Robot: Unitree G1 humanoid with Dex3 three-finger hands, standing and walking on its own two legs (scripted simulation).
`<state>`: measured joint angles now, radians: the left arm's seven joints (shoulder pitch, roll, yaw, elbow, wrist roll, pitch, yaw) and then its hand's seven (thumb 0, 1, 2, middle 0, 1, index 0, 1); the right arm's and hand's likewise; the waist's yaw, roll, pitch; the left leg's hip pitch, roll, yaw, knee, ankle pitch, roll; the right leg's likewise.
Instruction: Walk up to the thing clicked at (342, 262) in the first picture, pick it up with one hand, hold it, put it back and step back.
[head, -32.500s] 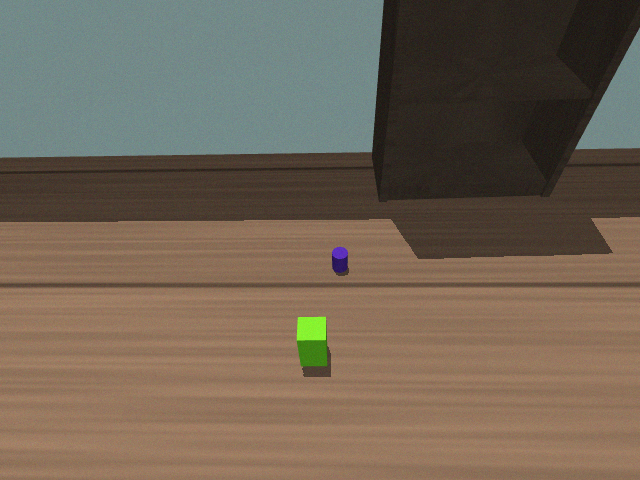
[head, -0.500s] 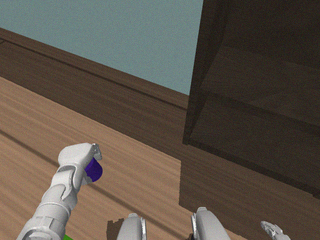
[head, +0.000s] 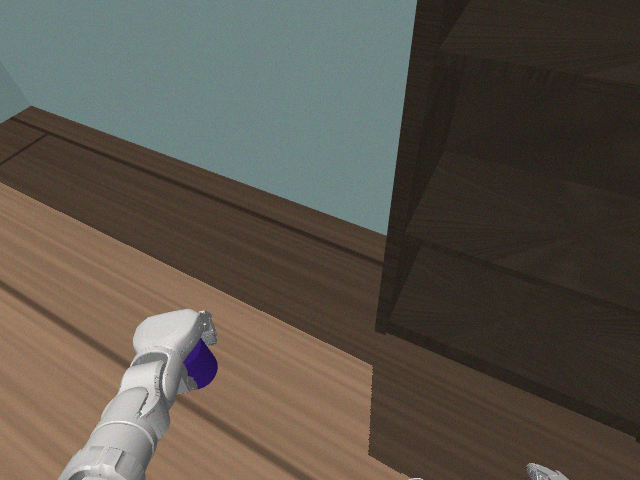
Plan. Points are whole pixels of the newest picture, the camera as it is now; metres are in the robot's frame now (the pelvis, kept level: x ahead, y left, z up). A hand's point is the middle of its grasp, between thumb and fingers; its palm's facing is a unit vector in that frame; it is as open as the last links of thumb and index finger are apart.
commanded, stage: hold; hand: left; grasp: from above
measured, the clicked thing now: (189, 359) +0.34 +0.23 -0.10
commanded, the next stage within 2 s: crouch in 1.92 s
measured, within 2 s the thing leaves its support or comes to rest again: neither
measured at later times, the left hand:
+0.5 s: hand (176, 349) +0.32 +0.22 -0.03, palm faces -0.44 -0.06 -0.90, open 8.6 cm
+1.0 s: hand (175, 353) +0.30 +0.21 +0.00, palm faces -0.43 -0.06 -0.90, open 8.6 cm
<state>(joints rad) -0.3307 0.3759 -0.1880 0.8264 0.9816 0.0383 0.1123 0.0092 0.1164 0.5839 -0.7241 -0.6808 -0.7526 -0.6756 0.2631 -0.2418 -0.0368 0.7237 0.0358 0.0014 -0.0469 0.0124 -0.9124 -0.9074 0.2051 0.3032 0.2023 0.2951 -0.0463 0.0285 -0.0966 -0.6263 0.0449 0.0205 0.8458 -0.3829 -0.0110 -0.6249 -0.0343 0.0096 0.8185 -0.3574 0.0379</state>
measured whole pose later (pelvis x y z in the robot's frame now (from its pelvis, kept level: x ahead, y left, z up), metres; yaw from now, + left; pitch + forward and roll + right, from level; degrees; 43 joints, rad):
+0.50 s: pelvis +0.01 +0.00 +0.02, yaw -1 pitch +5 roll +0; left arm -0.28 0.39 -0.20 0.72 0.99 0.02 0.02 0.01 0.12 0.58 -0.72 -0.68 -0.75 -0.68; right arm 0.24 -0.26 -0.05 0.69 0.05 0.04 -0.04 0.01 -0.91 -0.90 0.20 0.30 0.20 0.29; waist -0.02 0.04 -0.07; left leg -0.43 0.04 0.04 0.67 -0.33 -0.01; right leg -0.45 -0.04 0.02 0.66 -0.31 0.04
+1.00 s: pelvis +0.01 -0.01 +0.03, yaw -1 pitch +2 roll +1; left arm -0.24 0.39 -0.21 0.63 0.99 0.02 -0.03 0.01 0.13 0.57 -0.71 -0.69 -0.75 -0.68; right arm 0.21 -0.26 -0.03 0.67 0.06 0.06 -0.05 0.01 -0.91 -0.91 0.20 0.30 0.20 0.29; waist 0.00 0.04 -0.04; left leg -0.34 0.04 0.05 0.57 -0.27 -0.02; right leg -0.37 -0.04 0.03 0.59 -0.26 0.03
